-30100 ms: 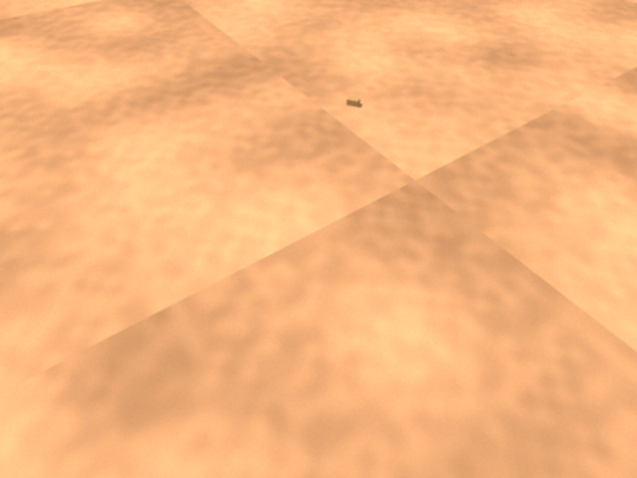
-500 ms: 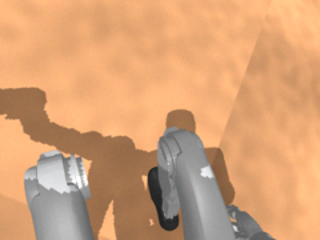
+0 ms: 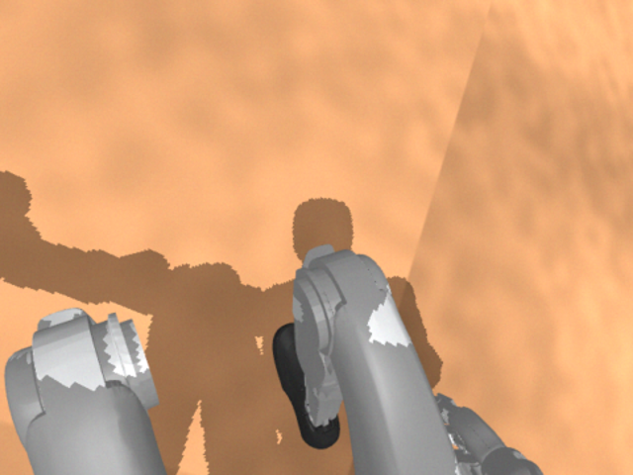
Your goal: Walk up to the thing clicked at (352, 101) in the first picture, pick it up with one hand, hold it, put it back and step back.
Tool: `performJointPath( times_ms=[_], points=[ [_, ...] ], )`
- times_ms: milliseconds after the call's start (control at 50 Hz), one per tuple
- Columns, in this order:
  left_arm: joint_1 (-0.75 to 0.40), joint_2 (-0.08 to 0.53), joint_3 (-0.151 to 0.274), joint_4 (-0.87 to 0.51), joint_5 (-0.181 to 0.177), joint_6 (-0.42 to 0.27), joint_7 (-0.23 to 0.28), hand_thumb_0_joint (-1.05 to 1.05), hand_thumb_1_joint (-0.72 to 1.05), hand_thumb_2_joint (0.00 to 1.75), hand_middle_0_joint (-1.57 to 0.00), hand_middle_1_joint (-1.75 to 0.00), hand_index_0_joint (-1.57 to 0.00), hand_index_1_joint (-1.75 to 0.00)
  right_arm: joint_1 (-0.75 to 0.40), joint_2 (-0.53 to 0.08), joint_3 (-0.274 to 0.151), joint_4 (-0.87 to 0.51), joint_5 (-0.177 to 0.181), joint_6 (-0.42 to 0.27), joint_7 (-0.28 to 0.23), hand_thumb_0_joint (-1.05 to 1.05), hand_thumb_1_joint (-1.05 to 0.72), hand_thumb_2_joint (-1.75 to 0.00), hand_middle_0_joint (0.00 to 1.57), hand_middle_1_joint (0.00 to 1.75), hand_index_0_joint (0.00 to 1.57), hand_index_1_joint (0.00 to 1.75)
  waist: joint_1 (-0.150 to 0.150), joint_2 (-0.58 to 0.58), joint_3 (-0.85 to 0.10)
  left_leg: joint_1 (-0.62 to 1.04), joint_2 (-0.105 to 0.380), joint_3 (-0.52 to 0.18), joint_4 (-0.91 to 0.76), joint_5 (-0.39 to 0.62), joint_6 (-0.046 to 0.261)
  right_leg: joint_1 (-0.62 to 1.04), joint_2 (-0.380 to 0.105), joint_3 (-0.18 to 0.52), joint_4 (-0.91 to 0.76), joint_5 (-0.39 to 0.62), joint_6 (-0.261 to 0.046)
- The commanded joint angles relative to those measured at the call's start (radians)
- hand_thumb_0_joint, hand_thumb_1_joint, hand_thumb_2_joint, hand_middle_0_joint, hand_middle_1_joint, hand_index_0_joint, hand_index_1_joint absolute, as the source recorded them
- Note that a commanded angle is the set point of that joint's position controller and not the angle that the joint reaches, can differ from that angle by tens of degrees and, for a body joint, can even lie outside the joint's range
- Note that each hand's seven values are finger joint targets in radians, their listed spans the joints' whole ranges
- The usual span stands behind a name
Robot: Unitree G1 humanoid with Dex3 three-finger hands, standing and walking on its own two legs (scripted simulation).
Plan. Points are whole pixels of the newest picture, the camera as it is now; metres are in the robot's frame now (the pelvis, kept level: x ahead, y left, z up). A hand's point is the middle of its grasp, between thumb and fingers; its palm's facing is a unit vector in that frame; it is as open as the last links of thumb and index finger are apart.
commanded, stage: rest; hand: left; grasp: from above
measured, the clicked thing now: out of the picture +0.44 +0.36 -0.25
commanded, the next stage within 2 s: open in 0.66 s
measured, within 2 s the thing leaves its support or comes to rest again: rests again in 0.36 s
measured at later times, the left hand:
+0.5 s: hand out of the picture +0.42 +0.35 -0.24, palm faces -0.47 -0.10 -0.88, open 6.9 cm
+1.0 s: hand out of the picture +0.42 +0.35 -0.24, palm faces -0.46 -0.10 -0.88, open 8.2 cm
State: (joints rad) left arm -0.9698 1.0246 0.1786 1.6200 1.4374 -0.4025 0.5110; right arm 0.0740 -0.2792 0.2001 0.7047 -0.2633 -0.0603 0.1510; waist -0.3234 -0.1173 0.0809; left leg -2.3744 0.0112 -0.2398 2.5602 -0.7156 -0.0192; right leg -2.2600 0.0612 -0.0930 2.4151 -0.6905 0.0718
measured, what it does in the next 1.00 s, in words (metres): stands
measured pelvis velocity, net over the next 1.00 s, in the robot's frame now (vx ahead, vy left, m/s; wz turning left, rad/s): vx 0.00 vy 0.01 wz -0.04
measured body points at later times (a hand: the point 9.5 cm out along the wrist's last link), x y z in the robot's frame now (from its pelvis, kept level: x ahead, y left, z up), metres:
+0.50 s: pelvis +0.00 +0.01 +0.00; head +0.25 +0.14 +0.34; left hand +0.44 +0.35 -0.19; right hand +0.09 -0.26 -0.07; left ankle +0.06 +0.13 -0.26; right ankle +0.11 -0.13 -0.26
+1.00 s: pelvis +0.00 +0.01 -0.01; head +0.25 +0.15 +0.34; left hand +0.44 +0.36 -0.19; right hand +0.09 -0.25 -0.06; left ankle +0.06 +0.13 -0.26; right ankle +0.11 -0.13 -0.26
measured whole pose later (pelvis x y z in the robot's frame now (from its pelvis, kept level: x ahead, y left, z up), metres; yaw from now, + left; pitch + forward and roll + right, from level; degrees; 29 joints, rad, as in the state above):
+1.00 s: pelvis +0.00 +0.01 -0.01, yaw -2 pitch +26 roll -15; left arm -0.97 1.08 0.13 1.67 1.41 -0.38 0.58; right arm 0.04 -0.31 0.29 0.66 -0.30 -0.14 0.19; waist -0.34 -0.16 0.13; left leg -2.37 0.02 -0.27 2.60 -0.73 0.00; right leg -2.23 0.08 -0.12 2.42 -0.69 0.07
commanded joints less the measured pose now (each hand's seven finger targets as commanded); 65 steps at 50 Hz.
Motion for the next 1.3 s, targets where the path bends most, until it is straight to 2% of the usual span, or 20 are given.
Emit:
performJointPath(
  times_ms=[0, 40, 60, 100, 220, 240, 320, 340, 360, 460, 480, 500, 520, 740, 800, 820, 840, 880, 900, 1280],
  points=[
    [-0.249, 0.28, 0.021, -0.111, -0.027, -0.002, 0.05, 0.0, 0.87, 0.18, -1.17, -0.21, -1.21, -0.17, 0.17, -0.308, -0.078, -0.005, -0.011, -0.003, -0.012, 0.0, -0.9, -0.9, 0.2, 0.3, 0.2, 0.3, -0.01, 0.501, -0.641, 0.551, 0.019, 0.129, -0.245, 0.245, 0.028, 0.307, 0.027, -0.138, -0.188, 0.281, -0.087],
    [-0.272, 0.268, -0.003, -0.121, -0.027, -0.005, 0.051, 0.0, 0.87, 0.18, -1.18, -0.18, -1.21, -0.15, 0.158, -0.319, -0.076, -0.012, -0.013, -0.011, -0.012, 0.0, -0.9, -0.9, 0.2, 0.3, 0.2, 0.3, -0.018, 0.511, -0.631, 0.543, 0.019, 0.13, -0.246, 0.232, 0.026, 0.305, 0.029, -0.137, -0.194, 0.269, -0.089],
    [-0.261, 0.296, 0.022, -0.135, -0.032, -0.007, 0.059, 0.0, 0.87, 0.18, -1.17, -0.2, -1.21, -0.16, 0.162, -0.33, -0.075, -0.011, -0.012, -0.009, -0.014, 0.0, -0.9, -0.9, 0.2, 0.3, 0.2, 0.3, -0.007, 0.52, -0.649, 0.562, 0.018, 0.122, -0.261, 0.252, 0.023, 0.312, 0.029, -0.148, -0.192, 0.281, -0.089],
    [-0.252, 0.27, -0.004, -0.112, -0.027, -0.002, 0.064, 0.0, 0.88, 0.19, -1.17, -0.2, -1.21, -0.16, 0.158, -0.327, -0.07, -0.018, -0.023, -0.016, -0.009, 0.0, -0.9, -0.9, 0.2, 0.3, 0.2, 0.3, -0.022, 0.533, -0.633, 0.575, 0.02, 0.122, -0.255, 0.259, 0.019, 0.303, 0.029, -0.153, -0.18, 0.284, -0.089],
    [-0.237, 0.308, 0.012, -0.101, -0.016, 0.005, 0.087, 0.0, 0.86, 0.2, -1.17, -0.19, -1.2, -0.16, 0.144, -0.331, -0.058, -0.021, -0.027, -0.022, -0.009, 0.0, -0.9, -0.9, 0.2, 0.3, 0.2, 0.3, -0.015, 0.512, -0.623, 0.535, 0.024, 0.117, -0.247, 0.216, 0.025, 0.314, 0.036, -0.146, -0.186, 0.261, -0.088],
    [-0.249, 0.262, -0.019, -0.095, -0.026, 0.008, 0.086, 0.0, 0.85, 0.19, -1.17, -0.18, -1.2, -0.15, 0.127, -0.328, -0.059, -0.03, -0.023, -0.029, -0.006, 0.0, -0.9, -0.9, 0.2, 0.3, 0.2, 0.3, -0.018, 0.51, -0.606, 0.532, 0.023, 0.118, -0.249, 0.209, 0.024, 0.297, 0.035, -0.149, -0.183, 0.253, -0.089],
    [-0.238, 0.306, 0.004, -0.103, -0.022, 0.02, 0.095, 0.0, 0.82, 0.21, -1.13, -0.21, -1.17, -0.18, 0.139, -0.342, -0.057, -0.019, -0.026, -0.034, -0.004, 0.0, -0.9, -0.9, 0.2, 0.3, 0.2, 0.3, -0.019, 0.535, -0.639, 0.57, 0.027, 0.108, -0.249, 0.259, 0.019, 0.315, 0.04, -0.157, -0.174, 0.293, -0.088],
    [-0.252, 0.265, -0.026, -0.098, -0.034, 0.022, 0.093, 0.0, 0.81, 0.21, -1.12, -0.2, -1.16, -0.17, 0.122, -0.333, -0.05, -0.023, -0.024, -0.038, 0.0, 0.0, -0.9, -0.9, 0.2, 0.3, 0.2, 0.3, -0.021, 0.529, -0.631, 0.558, 0.025, 0.107, -0.247, 0.249, 0.019, 0.306, 0.037, -0.157, -0.168, 0.284, -0.089],
    [-0.238, 0.293, -0.001, -0.088, -0.033, 0.026, 0.097, 0.0, 0.8, 0.2, -1.12, -0.22, -1.16, -0.18, 0.125, -0.337, -0.051, -0.022, -0.027, -0.041, 0.001, 0.0, -0.91, -0.9, 0.2, 0.3, 0.2, 0.3, -0.021, 0.529, -0.627, 0.558, 0.027, 0.108, -0.246, 0.257, 0.02, 0.317, 0.039, -0.158, -0.171, 0.294, -0.088],
    [-0.235, 0.3, -0.001, -0.079, -0.038, 0.034, 0.094, 0.0, 0.8, 0.22, -1.13, -0.21, -1.16, -0.18, 0.132, -0.339, -0.037, -0.028, -0.029, -0.052, 0.011, 0.0, -0.91, -0.9, 0.2, 0.3, 0.2, 0.3, -0.037, 0.524, -0.597, 0.546, 0.028, 0.104, -0.24, 0.246, 0.021, 0.319, 0.036, -0.164, -0.17, 0.292, -0.085],
    [-0.254, 0.274, -0.026, -0.097, -0.042, 0.032, 0.09, 0.0, 0.8, 0.22, -1.13, -0.21, -1.16, -0.18, 0.123, -0.349, -0.041, -0.04, -0.028, -0.054, 0.011, 0.0, -0.91, -0.9, 0.2, 0.3, 0.2, 0.3, -0.041, 0.529, -0.6, 0.55, 0.026, 0.103, -0.25, 0.248, 0.019, 0.312, 0.037, -0.166, -0.169, 0.292, -0.085],
    [-0.241, 0.298, -0.005, -0.076, -0.049, 0.031, 0.092, 0.0, 0.79, 0.22, -1.13, -0.21, -1.16, -0.18, 0.112, -0.35, -0.043, -0.03, -0.024, -0.053, 0.009, 0.0, -0.91, -0.9, 0.2, 0.3, 0.2, 0.3, -0.026, 0.525, -0.592, 0.536, 0.029, 0.097, -0.254, 0.219, 0.019, 0.299, 0.038, -0.167, -0.171, 0.263, -0.089],
    [-0.247, 0.27, -0.033, -0.071, -0.05, 0.031, 0.085, 0.0, 0.79, 0.21, -1.11, -0.22, -1.15, -0.19, 0.109, -0.349, -0.039, -0.047, -0.025, -0.058, 0.012, 0.0, -0.91, -0.9, 0.2, 0.3, 0.2, 0.3, -0.04, 0.525, -0.574, 0.524, 0.026, 0.101, -0.247, 0.208, 0.021, 0.295, 0.037, -0.166, -0.173, 0.258, -0.087],
    [-0.223, 0.3, -0.023, -0.062, -0.047, 0.017, 0.098, 0.0, 0.72, 0.26, -1.07, -0.24, -1.09, -0.21, 0.106, -0.346, -0.009, -0.034, -0.031, -0.06, 0.02, 0.0, -0.91, -0.9, 0.2, 0.3, 0.2, 0.3, -0.042, 0.514, -0.577, 0.539, 0.034, 0.085, -0.24, 0.247, 0.019, 0.321, 0.042, -0.174, -0.169, 0.291, -0.082],
    [-0.233, 0.316, -0.017, -0.068, -0.043, 0.016, 0.104, 0.0, 0.48, 0.23, -0.83, -0.3, -0.87, -0.26, 0.112, -0.362, -0.018, -0.045, -0.032, -0.063, 0.02, 0.0, -0.9, -0.9, 0.2, 0.3, 0.2, 0.3, -0.047, 0.534, -0.564, 0.543, 0.032, 0.086, -0.25, 0.24, 0.016, 0.31, 0.04, -0.178, -0.164, 0.284, -0.084],
    [-0.228, 0.287, -0.042, -0.057, -0.042, 0.019, 0.101, 0.0, 0.4, 0.27, -0.77, -0.32, -0.8, -0.29, 0.092, -0.358, -0.02, -0.051, -0.034, -0.065, 0.021, 0.0, -0.9, -0.9, 0.2, 0.3, 0.2, 0.3, -0.04, 0.527, -0.564, 0.535, 0.033, 0.087, -0.247, 0.217, 0.017, 0.304, 0.043, -0.169, -0.169, 0.264, -0.087],
    [-0.228, 0.31, -0.02, -0.061, -0.044, 0.017, 0.105, 0.0, 0.32, 0.3, -0.74, -0.36, -0.77, -0.33, 0.106, -0.355, -0.012, -0.042, -0.034, -0.064, 0.019, 0.0, -0.9, -0.9, 0.2, 0.3, 0.2, 0.3, -0.043, 0.526, -0.562, 0.526, 0.033, 0.086, -0.252, 0.218, 0.017, 0.314, 0.044, -0.176, -0.172, 0.268, -0.085],
    [-0.231, 0.266, -0.057, -0.055, -0.047, 0.021, 0.096, 0.0, 0.25, 0.35, -0.68, -0.43, -0.72, -0.39, 0.095, -0.362, -0.019, -0.058, -0.034, -0.072, 0.024, 0.0, -0.9, -0.9, 0.2, 0.3, 0.2, 0.3, -0.056, 0.515, -0.539, 0.521, 0.032, 0.088, -0.246, 0.193, 0.019, 0.296, 0.042, -0.175, -0.171, 0.251, -0.082],
    [-0.239, 0.29, -0.035, -0.066, -0.051, 0.019, 0.1, 0.0, 0.21, 0.39, -0.67, -0.44, -0.69, -0.41, 0.104, -0.365, -0.019, -0.052, -0.037, -0.072, 0.023, 0.0, -0.9, -0.9, 0.2, 0.3, 0.2, 0.3, -0.052, 0.513, -0.555, 0.529, 0.032, 0.085, -0.248, 0.193, 0.02, 0.306, 0.043, -0.178, -0.177, 0.252, -0.081],
    [-0.227, 0.303, -0.032, -0.07, -0.057, 0.014, 0.084, 0.0, -0.22, 0.75, -0.31, -0.78, -0.32, -0.76, 0.099, -0.361, -0.01, -0.052, -0.029, -0.069, 0.022, 0.0, -0.9, -0.9, 0.2, 0.3, 0.2, 0.3, -0.045, 0.53, -0.556, 0.52, 0.034, 0.079, -0.248, 0.209, 0.016, 0.309, 0.043, -0.176, -0.172, 0.261, -0.085]
  ],
)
